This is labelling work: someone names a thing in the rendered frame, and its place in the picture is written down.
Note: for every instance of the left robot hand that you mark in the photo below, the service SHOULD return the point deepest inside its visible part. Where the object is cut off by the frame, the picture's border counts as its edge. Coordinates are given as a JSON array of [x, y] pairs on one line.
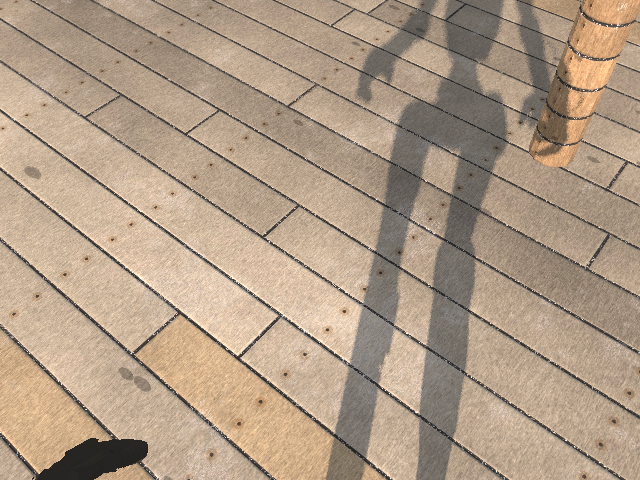
[[90, 459]]

